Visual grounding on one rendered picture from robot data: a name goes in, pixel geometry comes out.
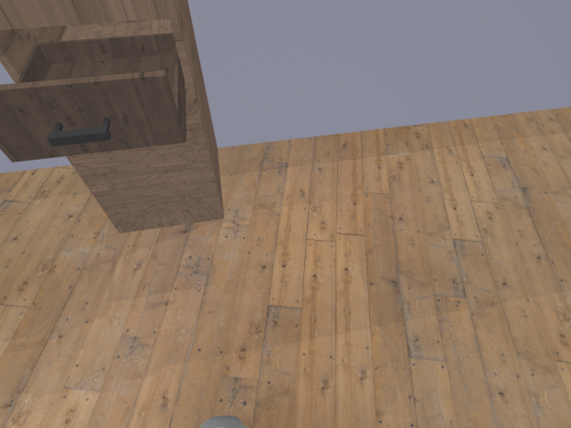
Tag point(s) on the drawer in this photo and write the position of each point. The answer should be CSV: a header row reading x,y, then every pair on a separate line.
x,y
137,82

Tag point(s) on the cabinet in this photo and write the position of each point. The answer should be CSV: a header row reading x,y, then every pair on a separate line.
x,y
141,188

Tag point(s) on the handle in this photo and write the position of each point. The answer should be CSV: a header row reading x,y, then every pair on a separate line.
x,y
79,136

